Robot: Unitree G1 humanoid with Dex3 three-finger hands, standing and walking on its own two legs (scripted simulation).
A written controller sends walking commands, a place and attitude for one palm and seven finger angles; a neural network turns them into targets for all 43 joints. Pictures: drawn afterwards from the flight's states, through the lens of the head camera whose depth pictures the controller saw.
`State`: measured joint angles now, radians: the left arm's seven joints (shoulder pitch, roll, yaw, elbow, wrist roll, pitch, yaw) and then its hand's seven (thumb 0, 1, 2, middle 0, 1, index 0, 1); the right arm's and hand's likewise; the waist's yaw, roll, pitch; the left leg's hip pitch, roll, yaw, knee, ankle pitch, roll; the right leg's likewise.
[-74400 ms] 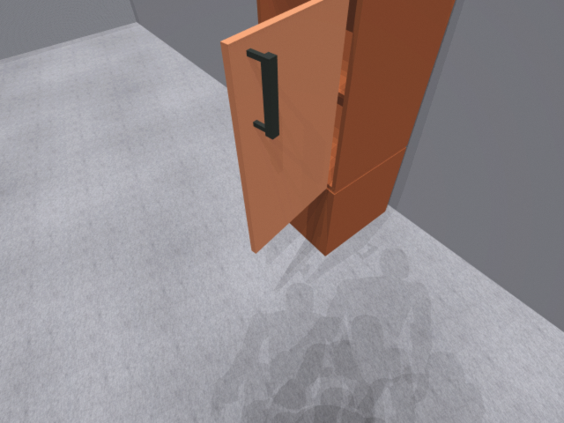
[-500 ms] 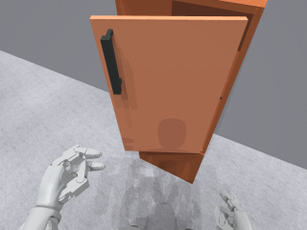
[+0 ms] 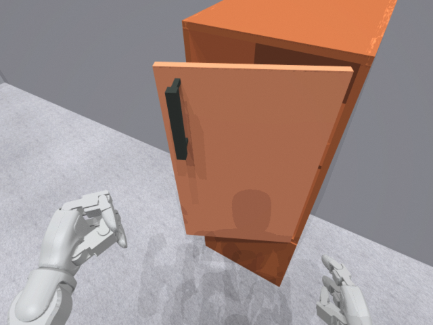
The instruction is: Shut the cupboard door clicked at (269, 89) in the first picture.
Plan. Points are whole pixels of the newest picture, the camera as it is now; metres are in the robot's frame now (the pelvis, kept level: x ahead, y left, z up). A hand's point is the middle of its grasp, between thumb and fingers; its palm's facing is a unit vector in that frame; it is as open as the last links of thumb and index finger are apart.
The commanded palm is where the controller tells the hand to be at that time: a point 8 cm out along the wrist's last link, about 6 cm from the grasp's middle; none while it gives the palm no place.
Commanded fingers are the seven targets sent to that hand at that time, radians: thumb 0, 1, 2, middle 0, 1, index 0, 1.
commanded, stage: raise the hand and make a fist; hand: left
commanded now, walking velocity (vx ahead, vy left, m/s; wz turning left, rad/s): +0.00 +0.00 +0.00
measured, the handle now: (179, 121) +0.44 +0.13 +0.17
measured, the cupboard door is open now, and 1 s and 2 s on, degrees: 25 25 25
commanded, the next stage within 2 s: bring the fist close to the handle in 0.66 s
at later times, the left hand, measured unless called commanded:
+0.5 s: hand (103, 215) +0.22 +0.19 +0.17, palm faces +0.05 -1.00 -0.06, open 3.1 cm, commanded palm +0.19 +0.23 +0.18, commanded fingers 0.00 0.90 0.90 -1.30 -1.50 -1.30 -1.50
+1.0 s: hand (120, 202) +0.24 +0.17 +0.17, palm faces +0.03 -1.00 -0.05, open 3.1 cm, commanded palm +0.22 +0.21 +0.18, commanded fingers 0.00 0.90 0.90 -1.30 -1.50 -1.30 -1.50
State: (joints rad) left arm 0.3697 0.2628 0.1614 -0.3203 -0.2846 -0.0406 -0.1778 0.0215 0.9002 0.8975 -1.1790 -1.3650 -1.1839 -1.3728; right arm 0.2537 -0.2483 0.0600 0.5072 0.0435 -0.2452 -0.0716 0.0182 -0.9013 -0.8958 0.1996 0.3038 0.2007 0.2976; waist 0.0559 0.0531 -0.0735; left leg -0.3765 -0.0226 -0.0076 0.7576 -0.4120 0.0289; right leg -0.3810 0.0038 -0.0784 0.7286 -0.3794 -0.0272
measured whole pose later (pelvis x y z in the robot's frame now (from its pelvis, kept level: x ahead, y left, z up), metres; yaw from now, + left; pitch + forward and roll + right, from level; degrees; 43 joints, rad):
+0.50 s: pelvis -0.01 -0.01 +0.02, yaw -1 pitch -3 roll +0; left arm 0.22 0.29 0.24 -0.30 -0.31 0.20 -0.21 0.02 0.90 0.90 -1.30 -1.50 -1.30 -1.50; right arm 0.22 -0.26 0.06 0.58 0.06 -0.20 -0.09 0.02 -0.90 -0.90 0.20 0.30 0.20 0.30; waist 0.06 0.05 -0.04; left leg -0.21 -0.02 0.00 0.59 -0.33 0.02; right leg -0.23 0.01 -0.07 0.58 -0.30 -0.03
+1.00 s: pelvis -0.02 +0.00 +0.02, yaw +0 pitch -4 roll +0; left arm 0.07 0.25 0.16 -0.21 -0.26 0.19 -0.14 0.02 0.90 0.90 -1.30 -1.50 -1.31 -1.50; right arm 0.21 -0.24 0.08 0.63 0.06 -0.21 -0.10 0.02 -0.90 -0.90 0.20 0.30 0.20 0.30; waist 0.06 0.06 -0.01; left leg -0.20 -0.03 -0.01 0.57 -0.30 0.03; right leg -0.21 0.00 -0.07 0.56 -0.28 -0.03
